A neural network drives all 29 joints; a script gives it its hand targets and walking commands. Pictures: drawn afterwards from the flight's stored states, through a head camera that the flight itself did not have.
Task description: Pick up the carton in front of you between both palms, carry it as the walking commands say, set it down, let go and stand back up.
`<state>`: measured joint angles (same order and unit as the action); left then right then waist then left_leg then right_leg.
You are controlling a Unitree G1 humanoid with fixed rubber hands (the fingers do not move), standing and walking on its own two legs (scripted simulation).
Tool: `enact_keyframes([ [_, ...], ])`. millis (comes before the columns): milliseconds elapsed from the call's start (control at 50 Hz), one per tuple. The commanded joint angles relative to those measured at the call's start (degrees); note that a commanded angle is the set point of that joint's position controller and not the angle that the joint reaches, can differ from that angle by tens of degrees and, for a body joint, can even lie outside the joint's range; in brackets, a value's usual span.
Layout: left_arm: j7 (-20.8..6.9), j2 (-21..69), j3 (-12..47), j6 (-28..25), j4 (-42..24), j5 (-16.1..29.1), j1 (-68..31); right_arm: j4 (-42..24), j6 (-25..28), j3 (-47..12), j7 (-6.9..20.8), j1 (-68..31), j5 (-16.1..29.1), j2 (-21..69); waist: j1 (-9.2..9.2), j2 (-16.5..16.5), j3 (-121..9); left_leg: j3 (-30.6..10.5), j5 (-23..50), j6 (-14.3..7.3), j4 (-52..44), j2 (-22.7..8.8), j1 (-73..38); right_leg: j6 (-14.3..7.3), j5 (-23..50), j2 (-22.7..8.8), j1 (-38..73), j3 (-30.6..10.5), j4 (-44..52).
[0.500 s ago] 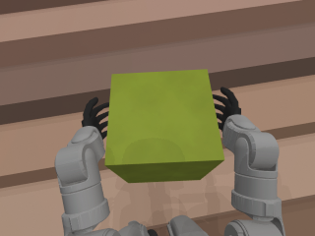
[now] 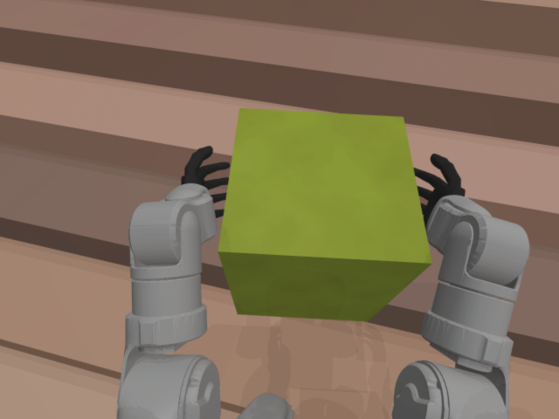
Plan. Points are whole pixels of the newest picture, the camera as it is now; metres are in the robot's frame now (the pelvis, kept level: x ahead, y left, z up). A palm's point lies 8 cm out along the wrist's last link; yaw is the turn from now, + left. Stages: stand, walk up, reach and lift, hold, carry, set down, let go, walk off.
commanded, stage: carry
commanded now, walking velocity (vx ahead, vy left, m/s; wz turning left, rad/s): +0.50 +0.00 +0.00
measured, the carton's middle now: (310, 227) +0.38 +0.06 +0.07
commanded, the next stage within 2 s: none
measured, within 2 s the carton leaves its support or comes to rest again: neither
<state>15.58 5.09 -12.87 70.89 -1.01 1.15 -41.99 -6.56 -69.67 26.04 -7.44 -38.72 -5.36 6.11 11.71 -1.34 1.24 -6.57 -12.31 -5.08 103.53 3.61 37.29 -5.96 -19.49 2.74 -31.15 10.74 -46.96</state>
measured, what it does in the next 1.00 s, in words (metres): climbs: left foot 0.15 m higher, then right foot 0.15 m higher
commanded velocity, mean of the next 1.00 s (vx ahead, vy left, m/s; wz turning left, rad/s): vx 0.50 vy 0.00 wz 0.00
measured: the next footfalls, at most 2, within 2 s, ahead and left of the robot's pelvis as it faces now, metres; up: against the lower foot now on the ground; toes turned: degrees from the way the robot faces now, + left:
left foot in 0.30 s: +0.43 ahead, +0.19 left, +0.15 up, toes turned +8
right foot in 0.82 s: +0.74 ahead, -0.05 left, +0.30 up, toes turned -7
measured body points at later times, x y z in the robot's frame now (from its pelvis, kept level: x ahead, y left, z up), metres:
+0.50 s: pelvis +0.31 +0.10 +0.15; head +0.36 +0.09 +0.59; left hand +0.70 +0.21 +0.26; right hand +0.67 -0.10 +0.27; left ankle +0.39 +0.18 -0.54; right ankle +0.24 +0.00 -0.36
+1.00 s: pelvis +0.61 +0.04 +0.30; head +0.64 +0.04 +0.75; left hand +0.96 +0.22 +0.43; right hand +1.00 -0.08 +0.43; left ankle +0.52 +0.15 -0.21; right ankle +0.70 -0.04 -0.39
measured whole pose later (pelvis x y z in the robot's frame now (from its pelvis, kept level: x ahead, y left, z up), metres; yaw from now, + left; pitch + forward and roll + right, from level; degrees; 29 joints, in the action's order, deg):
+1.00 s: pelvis +0.61 +0.04 +0.30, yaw +0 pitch +3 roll -3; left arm 13.5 6.4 -14.7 69.9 -0.8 -0.2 -38.5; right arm -5.0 -69.7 24.0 -6.8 -36.7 -5.4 6.6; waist 8.1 -2.4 0.1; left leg -4.3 -8.9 -5.3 101.9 2.0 39.2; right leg -5.6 -17.5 1.0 -33.1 10.4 -47.6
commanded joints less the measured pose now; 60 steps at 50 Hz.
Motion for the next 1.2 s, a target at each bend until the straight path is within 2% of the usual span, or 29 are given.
enact_keyframes([
  [0, -10.2, 57.1, 40.0, -3.7, -11.6, 23.2, -48.3, -2.4, 0.8, -32.3, 0.0, -35.9, 6.7, 35.8, -6.72, -1.4, -26.6, 0.3, -4.3, -2.0, -0.9, -4.5, 16.9, -9.2, -0.6, -17.4, 32.2, -34.1, 22.3],
  [80, -8.9, 48.9, 35.2, -2.0, -9.4, 18.8, -40.2, -1.3, -0.9, -37.1, -0.4, -33.6, 8.9, 35.6, -3.99, 6.7, -23.3, 6.4, -15.5, -2.3, 12.1, -6.5, 37.5, -11.9, 20.4, -22.1, 44.4, -30.6, 27.3],
  [120, -8.4, 44.8, 31.1, -0.3, -6.4, 15.5, -35.1, 0.2, -2.4, -38.0, -0.9, -33.3, 10.4, 35.5, -2.73, 7.0, -20.7, 5.2, -23.7, -2.7, 18.9, -8.0, 52.2, -10.5, 14.2, -23.1, 51.6, -29.3, 28.5],
  [180, -8.6, 41.5, 27.6, 1.5, -5.6, 13.5, -36.2, 1.1, -3.9, -38.5, -1.7, -35.9, 11.3, 35.7, -7.29, 6.7, -13.9, 12.5, -19.3, -0.7, -1.3, -11.4, 43.4, -5.2, 0.0, -17.3, 36.9, -16.7, 38.5],
  [220, -8.4, 40.8, 26.7, 1.9, -6.4, 12.3, -37.7, 1.5, -4.3, -39.8, -2.3, -38.3, 13.2, 37.4, -11.48, 11.7, -14.3, 19.7, -8.7, -0.9, -28.2, -9.3, 6.9, -5.5, 25.9, -10.9, 12.2, -2.5, 48.5],
  [260, -8.1, 39.6, 23.6, 2.4, -4.2, 10.7, -34.5, 2.8, -4.0, -40.5, -2.5, -38.7, 15.0, 39.6, -18.30, 21.7, -26.8, 25.2, 0.2, -3.3, -31.0, -2.3, -12.3, -5.3, 82.8, -12.0, 19.0, 0.9, 31.6],
  [280, -8.0, 39.2, 22.5, 2.3, -4.2, 8.5, -33.9, 2.1, -3.6, -41.5, -2.2, -39.0, 16.3, 41.2, -22.68, 21.6, -32.9, 26.1, 0.1, -2.7, -37.8, 0.2, -18.8, -3.5, 92.4, -12.9, 24.0, 2.1, 17.5],
  [300, -7.8, 39.0, 21.2, 2.0, -4.3, 6.5, -33.2, 0.5, -3.1, -43.2, -1.6, -41.6, 18.6, 43.4, -25.12, 16.0, -36.0, 22.0, 0.7, -1.7, -54.6, 2.4, -26.6, -0.9, 86.6, -10.9, 24.9, 1.8, -0.5],
  [320, -7.4, 39.0, 20.3, 1.6, -2.9, 4.4, -32.7, 1.0, -2.5, -44.9, -0.8, -44.6, 21.0, 46.1, -22.59, 3.5, -38.4, 4.5, 13.2, -3.5, -67.7, -4.4, -39.8, 3.3, 44.0, -7.1, 15.1, -6.7, -18.2],
  [340, -7.1, 38.1, 17.6, 1.2, -2.0, 1.5, -26.0, 1.7, -1.6, -45.7, -0.3, -43.0, 22.4, 47.3, -19.99, -16.3, -42.8, -32.9, 31.8, -13.5, -80.9, -20.7, -44.1, 6.7, 8.2, 5.8, -1.4, -12.7, -50.2],
  [360, -6.8, 37.2, 16.5, 0.5, -0.5, -0.7, -27.0, 0.4, -0.9, -47.2, 0.7, -45.1, 24.5, 50.0, -17.78, -9.2, -48.9, -35.8, 33.3, -16.0, -75.1, -23.9, -46.6, 4.3, 8.9, 3.0, -3.4, -22.8, -65.8],
  [440, -7.6, 44.1, 21.9, -2.0, -8.0, 1.1, -37.2, -3.9, 2.5, -50.3, 4.0, -52.6, 27.8, 57.6, -14.71, -3.5, -32.0, -21.1, -11.0, -9.4, -76.5, -19.5, -33.7, -1.0, 9.0, -4.6, -18.5, -18.2, -62.5],
  [500, -7.9, 43.9, 27.3, -3.2, -10.2, 3.1, -36.1, -4.7, 2.7, -50.2, 3.5, -47.4, 26.2, 54.2, -15.24, 2.3, -28.2, -14.9, -6.4, -9.9, -79.9, -20.1, -35.8, -1.6, 1.6, -6.3, -23.7, -13.5, -51.3],
  [560, -7.6, 42.2, 29.2, -1.4, -8.0, 5.0, -30.7, -1.7, 0.8, -46.9, 1.7, -37.1, 21.2, 46.0, -19.14, -2.1, -26.9, -14.2, 9.9, -12.8, -82.2, -24.2, -51.7, -2.6, -8.3, -6.2, -45.8, -11.1, -70.0],
  [600, -7.4, 40.9, 29.5, -0.6, -8.4, 6.0, -30.1, 0.1, -0.3, -44.5, 1.2, -33.8, 18.8, 42.8, -20.10, -1.6, -24.6, -14.5, 4.8, -11.6, -83.2, -25.9, -59.2, -3.0, -16.2, -7.5, -61.6, -12.9, -80.8],
  [660, -6.2, 39.6, 29.0, 0.4, -7.6, 6.0, -31.7, -0.8, -1.5, -41.6, 1.0, -35.6, 18.1, 39.9, -15.82, -0.1, -17.4, -1.5, -8.4, -6.2, -91.3, -17.6, -42.8, -1.3, -6.8, -9.1, -52.1, -5.5, -61.7],
  [700, -5.2, 39.5, 29.1, 1.0, -6.6, 5.9, -32.9, -0.7, -2.2, -39.9, 0.9, -36.2, 17.8, 38.5, -13.95, -6.5, -16.3, 6.9, 0.6, -7.7, -102.0, -13.8, -28.6, -0.6, -2.7, -9.0, -31.3, -1.0, -44.8],
  [720, -4.8, 39.5, 29.0, 1.2, -6.5, 6.3, -32.7, 0.4, -2.6, -38.3, 1.0, -35.1, 17.3, 36.5, -12.26, -8.8, -16.5, 15.5, 16.9, -6.6, -102.9, -12.0, -21.9, -1.3, 0.5, -7.9, -18.7, 2.0, -33.4],
  [760, -4.4, 42.0, 29.5, 1.2, -5.0, 8.0, -33.9, 2.7, -2.9, -37.0, 0.9, -33.2, 16.0, 36.3, -9.27, -15.3, -25.7, 18.7, 71.7, -6.5, -91.4, -13.2, -28.6, -3.4, 8.7, -2.3, -3.3, 5.9, -25.1],
  [800, -4.8, 44.5, 30.8, 0.7, -5.9, 10.2, -36.1, 3.9, -2.6, -35.3, 1.1, -32.6, 13.8, 36.5, -2.74, -17.5, -34.5, 19.4, 90.6, -3.8, -70.2, -14.7, -37.8, -2.3, 6.3, 2.7, 8.4, 7.2, -10.9],
  [820, -5.3, 45.9, 32.0, 0.4, -6.1, 11.2, -38.0, 4.3, -2.3, -34.6, 1.0, -32.6, 12.7, 36.9, -0.49, -12.6, -38.4, 17.2, 79.3, -1.9, -55.2, -12.1, -35.7, -1.4, 7.4, 3.3, 19.4, 1.6, 1.8],
  [860, -6.3, 47.8, 32.9, -1.0, -5.2, 13.5, -37.7, 4.9, -1.5, -32.2, 0.9, -28.3, 9.4, 36.7, -3.55, 19.4, -44.8, 1.2, 3.2, 4.5, -5.5, 4.5, -2.9, -17.2, 36.5, -21.1, 39.1, -55.3, 24.5],
  [880, -7.2, 50.0, 34.1, -1.5, -6.2, 15.5, -39.4, 5.4, -1.1, -31.6, 0.7, -29.6, 8.4, 37.4, -5.70, 11.1, -46.4, -5.5, 2.7, 2.9, 6.4, 2.3, 0.0, -17.1, 31.7, -20.1, 39.0, -50.1, 18.8],
  [920, -9.0, 54.4, 36.1, -3.2, -9.8, 18.6, -45.2, 1.0, -0.1, -33.3, 0.9, -34.1, 8.4, 40.5, -7.79, 5.4, -36.5, -2.3, 1.8, -0.2, 6.1, -1.9, 11.0, -11.3, 13.3, -17.7, 33.5, -42.4, 17.3],
  [980, -10.3, 56.2, 37.7, -4.1, -9.9, 19.0, -43.6, -2.1, 1.2, -37.3, 0.6, -36.7, 9.6, 41.4, -8.11, 3.4, -28.9, 0.6, 0.8, -1.4, 0.8, -5.1, 16.5, -8.3, -2.1, -17.3, 29.8, -33.6, 21.2],
  [1040, -9.4, 50.3, 35.4, -3.7, -10.2, 16.7, -38.7, -2.9, 1.1, -40.7, -0.1, -34.0, 11.1, 40.2, -7.58, 2.2, -27.4, 6.4, -3.3, -1.0, -6.5, -6.4, 19.5, -8.5, 6.0, -18.0, 31.1, -26.9, 23.6],
  [1080, -8.5, 45.0, 32.3, -2.4, -7.9, 13.8, -34.3, -1.0, 0.0, -41.6, -0.6, -33.0, 11.9, 38.9, -5.61, 8.6, -24.5, 8.8, -10.6, -1.9, 11.5, -5.8, 35.2, -12.2, 14.1, -21.8, 39.1, -29.5, 27.4],
  [1120, -7.6, 41.1, 28.5, -0.9, -5.2, 11.1, -30.0, -0.8, -1.2, -41.4, -1.2, -33.4, 13.0, 36.8, -4.65, 8.0, -22.3, 5.8, -18.6, -2.5, 22.5, -7.5, 51.7, -11.3, 10.1, -23.4, 48.0, -30.4, 27.3],
  [1180, -7.1, 37.3, 25.1, 0.7, -4.7, 9.6, -31.4, 1.8, -2.8, -39.6, -2.5, -34.4, 13.3, 35.1, -8.45, 4.8, -15.8, 10.2, -16.3, -1.3, 11.5, -10.6, 49.7, -6.2, -4.9, -18.6, 37.3, -20.8, 33.9],
])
